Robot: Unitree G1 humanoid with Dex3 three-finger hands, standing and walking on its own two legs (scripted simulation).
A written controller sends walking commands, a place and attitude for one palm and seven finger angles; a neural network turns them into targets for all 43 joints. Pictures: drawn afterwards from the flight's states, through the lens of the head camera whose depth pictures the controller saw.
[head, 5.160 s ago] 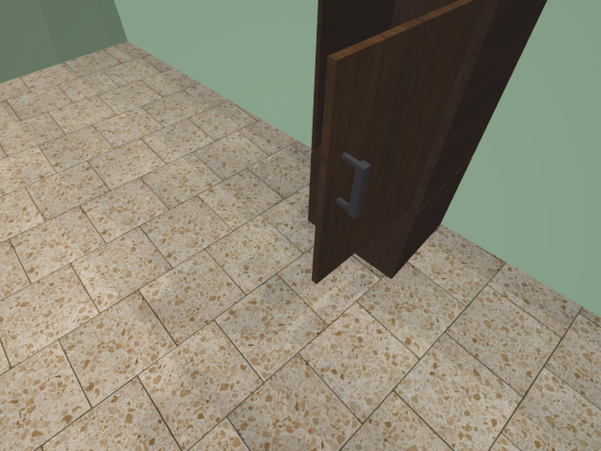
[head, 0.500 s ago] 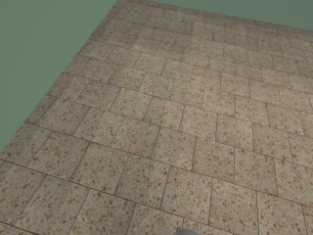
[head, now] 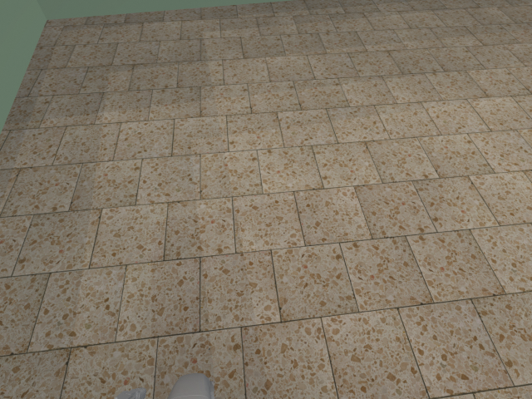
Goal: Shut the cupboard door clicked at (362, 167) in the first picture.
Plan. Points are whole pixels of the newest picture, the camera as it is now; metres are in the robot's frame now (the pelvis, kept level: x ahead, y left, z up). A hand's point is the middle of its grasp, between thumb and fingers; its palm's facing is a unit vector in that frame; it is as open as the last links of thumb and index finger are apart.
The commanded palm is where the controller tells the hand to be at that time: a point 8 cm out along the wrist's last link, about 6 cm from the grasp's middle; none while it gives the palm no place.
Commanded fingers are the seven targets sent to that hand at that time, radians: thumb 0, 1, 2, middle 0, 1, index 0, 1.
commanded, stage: walk around to get in front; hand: left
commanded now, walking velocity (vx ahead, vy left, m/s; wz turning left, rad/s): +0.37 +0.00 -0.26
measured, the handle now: out of the picture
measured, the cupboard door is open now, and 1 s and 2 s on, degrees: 85 85 85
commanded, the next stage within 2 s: walk to a spot facing it in 0.62 s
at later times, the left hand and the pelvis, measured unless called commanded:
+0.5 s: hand (157, 345) +0.23 +0.21 -0.18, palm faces -0.09 -0.99 -0.14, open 7.4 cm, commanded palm none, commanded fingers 0.00 0.90 0.90 -0.20 -0.30 -0.20 -0.30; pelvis +0.27 +0.04 +0.00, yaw -11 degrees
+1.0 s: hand (243, 172) +0.64 +0.06 -0.16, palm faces -0.32 -0.93 -0.17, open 7.4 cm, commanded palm none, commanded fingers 0.00 0.90 0.90 -0.20 -0.30 -0.20 -0.30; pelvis +0.46 -0.05 +0.00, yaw -14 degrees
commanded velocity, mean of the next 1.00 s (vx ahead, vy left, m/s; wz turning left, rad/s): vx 0.23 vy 0.00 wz -0.08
